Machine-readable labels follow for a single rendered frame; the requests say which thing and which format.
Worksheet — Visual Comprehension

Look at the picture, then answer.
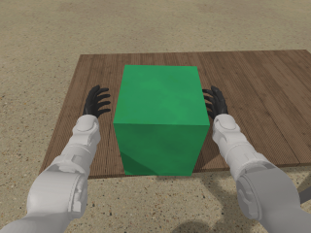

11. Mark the right robot upper arm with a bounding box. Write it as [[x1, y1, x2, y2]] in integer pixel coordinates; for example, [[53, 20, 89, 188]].
[[235, 168, 311, 233]]

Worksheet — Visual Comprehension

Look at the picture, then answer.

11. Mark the right robot hand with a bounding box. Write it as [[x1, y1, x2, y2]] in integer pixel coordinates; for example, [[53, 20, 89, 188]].
[[202, 85, 228, 121]]

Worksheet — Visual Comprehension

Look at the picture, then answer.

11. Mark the carton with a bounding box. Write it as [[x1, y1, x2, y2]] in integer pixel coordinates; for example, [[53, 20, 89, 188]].
[[113, 64, 210, 177]]

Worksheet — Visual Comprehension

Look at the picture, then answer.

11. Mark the robot left forearm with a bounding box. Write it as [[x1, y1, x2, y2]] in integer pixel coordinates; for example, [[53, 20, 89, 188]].
[[26, 115, 101, 212]]

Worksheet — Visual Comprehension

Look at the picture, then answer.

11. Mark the table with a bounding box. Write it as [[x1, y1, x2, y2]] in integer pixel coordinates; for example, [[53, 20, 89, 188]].
[[38, 50, 311, 205]]

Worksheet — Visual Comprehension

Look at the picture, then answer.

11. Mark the left robot upper arm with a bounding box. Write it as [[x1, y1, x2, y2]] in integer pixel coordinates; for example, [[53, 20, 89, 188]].
[[0, 171, 88, 233]]

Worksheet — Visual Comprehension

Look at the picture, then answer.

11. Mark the robot right forearm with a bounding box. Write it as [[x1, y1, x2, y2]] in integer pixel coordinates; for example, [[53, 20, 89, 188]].
[[212, 114, 300, 206]]

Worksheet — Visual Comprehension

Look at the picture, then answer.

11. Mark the left robot hand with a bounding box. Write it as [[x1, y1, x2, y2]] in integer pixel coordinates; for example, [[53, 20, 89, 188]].
[[83, 84, 111, 118]]

